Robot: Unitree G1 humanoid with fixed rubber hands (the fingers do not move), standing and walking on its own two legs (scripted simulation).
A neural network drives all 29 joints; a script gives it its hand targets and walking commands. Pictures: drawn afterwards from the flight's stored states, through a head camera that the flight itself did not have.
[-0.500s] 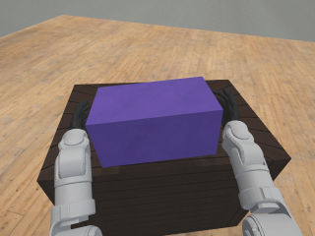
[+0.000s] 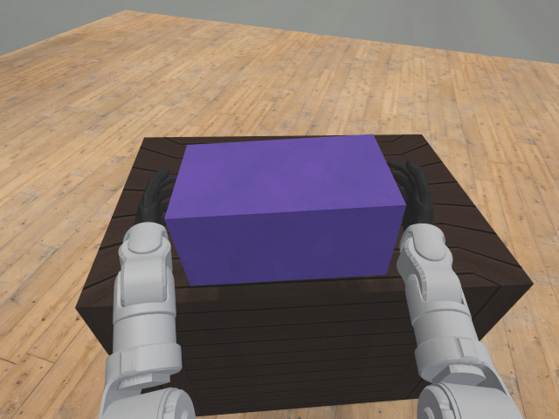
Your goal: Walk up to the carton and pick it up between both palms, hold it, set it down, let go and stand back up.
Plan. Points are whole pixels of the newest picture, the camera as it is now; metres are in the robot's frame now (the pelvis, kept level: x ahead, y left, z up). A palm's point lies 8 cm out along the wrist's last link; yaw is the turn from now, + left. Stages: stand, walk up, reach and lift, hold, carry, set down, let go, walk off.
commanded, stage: set down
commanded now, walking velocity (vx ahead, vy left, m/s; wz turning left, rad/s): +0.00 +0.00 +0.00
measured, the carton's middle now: (284, 208) +0.39 +0.02 +0.12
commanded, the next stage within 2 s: none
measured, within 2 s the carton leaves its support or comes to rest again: neither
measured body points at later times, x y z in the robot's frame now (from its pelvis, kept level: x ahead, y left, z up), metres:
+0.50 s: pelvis +0.03 -0.01 +0.00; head +0.02 +0.02 +0.45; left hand +0.38 +0.21 +0.10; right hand +0.41 -0.17 +0.12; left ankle +0.06 +0.11 -0.75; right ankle +0.00 -0.10 -0.75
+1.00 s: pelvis +0.03 -0.01 +0.00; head +0.02 +0.01 +0.45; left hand +0.39 +0.21 +0.07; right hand +0.42 -0.16 +0.10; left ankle +0.06 +0.11 -0.75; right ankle +0.00 -0.10 -0.75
